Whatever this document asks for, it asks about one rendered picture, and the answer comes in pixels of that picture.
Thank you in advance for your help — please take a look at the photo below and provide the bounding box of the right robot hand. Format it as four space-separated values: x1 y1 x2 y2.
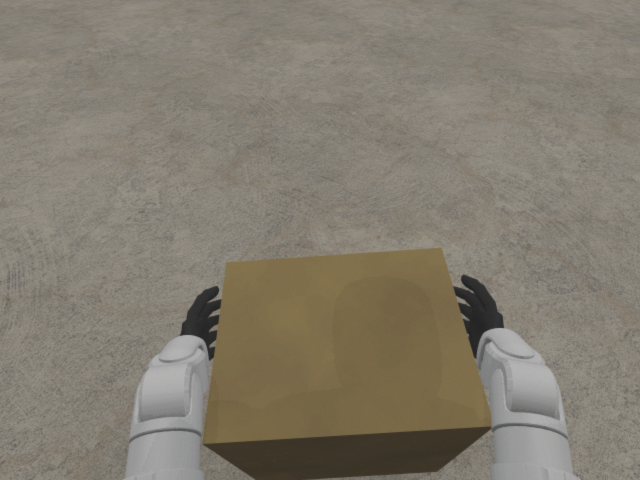
453 275 504 359

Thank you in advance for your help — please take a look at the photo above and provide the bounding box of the right robot forearm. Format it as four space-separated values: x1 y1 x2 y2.
476 328 581 480

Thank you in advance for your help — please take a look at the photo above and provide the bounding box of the left robot forearm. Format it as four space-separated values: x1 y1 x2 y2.
123 335 209 480

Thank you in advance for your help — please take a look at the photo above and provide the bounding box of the left robot hand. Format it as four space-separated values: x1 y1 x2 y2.
180 286 221 361

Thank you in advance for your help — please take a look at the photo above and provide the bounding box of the carton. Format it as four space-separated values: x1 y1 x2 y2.
202 248 492 480

